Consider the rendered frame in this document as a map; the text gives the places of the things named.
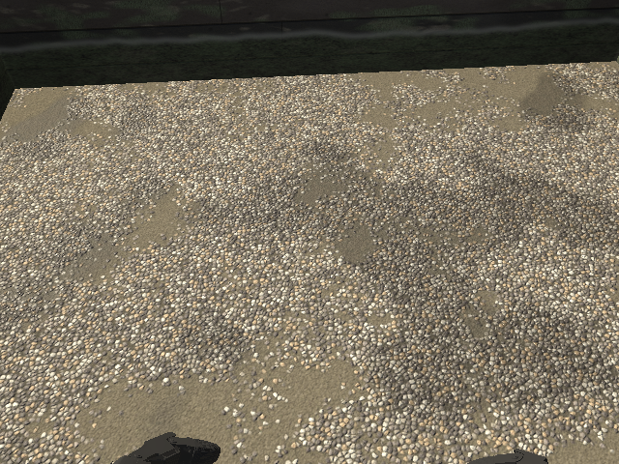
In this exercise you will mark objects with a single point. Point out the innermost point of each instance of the robot left hand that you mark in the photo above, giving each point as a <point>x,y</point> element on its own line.
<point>168,449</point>

